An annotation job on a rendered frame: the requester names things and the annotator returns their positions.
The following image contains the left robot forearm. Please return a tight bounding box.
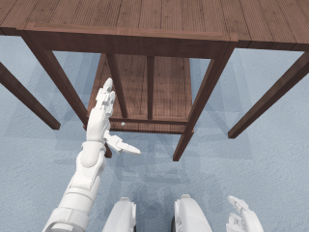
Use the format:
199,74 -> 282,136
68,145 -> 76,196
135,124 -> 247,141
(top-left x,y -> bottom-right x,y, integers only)
42,140 -> 106,232

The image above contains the robot left shin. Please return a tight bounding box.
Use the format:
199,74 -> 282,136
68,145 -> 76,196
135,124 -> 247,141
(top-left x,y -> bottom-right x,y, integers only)
121,197 -> 134,232

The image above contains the robot left hand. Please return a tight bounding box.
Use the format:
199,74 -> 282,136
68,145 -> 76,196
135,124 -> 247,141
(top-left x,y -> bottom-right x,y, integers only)
86,77 -> 141,156

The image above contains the left robot thigh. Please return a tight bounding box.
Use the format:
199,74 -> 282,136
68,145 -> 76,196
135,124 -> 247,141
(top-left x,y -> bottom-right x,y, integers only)
102,200 -> 136,232

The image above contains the chair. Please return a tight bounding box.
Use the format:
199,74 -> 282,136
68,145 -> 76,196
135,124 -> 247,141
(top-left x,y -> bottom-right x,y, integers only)
15,21 -> 238,161

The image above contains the robot right hand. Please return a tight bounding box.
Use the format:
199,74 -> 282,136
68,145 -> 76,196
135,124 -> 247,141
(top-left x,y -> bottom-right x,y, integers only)
226,195 -> 264,232

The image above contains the table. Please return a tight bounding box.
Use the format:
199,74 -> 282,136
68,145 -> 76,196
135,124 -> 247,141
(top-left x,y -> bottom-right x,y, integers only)
0,0 -> 309,139

